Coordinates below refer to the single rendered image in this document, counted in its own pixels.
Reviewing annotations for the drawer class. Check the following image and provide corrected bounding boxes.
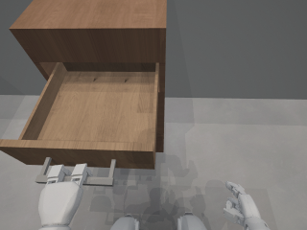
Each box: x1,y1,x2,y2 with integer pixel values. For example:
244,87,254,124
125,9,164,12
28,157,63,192
0,62,159,170

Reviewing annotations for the cabinet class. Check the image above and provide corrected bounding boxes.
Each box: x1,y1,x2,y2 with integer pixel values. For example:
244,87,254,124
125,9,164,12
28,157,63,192
9,0,167,152

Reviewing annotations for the left robot hand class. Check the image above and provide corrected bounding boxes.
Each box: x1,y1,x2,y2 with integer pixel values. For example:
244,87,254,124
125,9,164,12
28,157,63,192
38,163,93,227

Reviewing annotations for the handle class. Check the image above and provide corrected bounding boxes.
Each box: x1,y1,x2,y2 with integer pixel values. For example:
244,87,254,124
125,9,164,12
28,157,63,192
35,157,116,187

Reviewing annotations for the robot right thigh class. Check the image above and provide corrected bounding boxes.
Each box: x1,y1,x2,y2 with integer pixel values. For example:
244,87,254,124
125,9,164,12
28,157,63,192
177,215,207,230

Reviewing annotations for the right robot forearm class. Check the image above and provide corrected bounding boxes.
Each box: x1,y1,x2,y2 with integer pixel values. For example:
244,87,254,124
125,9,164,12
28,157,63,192
244,217,271,230

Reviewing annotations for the right robot hand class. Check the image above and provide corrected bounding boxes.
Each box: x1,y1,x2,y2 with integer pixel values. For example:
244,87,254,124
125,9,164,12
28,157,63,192
224,181,261,227

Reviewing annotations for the robot right shin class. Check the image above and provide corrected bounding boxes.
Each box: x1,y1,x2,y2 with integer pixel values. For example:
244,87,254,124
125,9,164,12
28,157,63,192
184,212,193,216

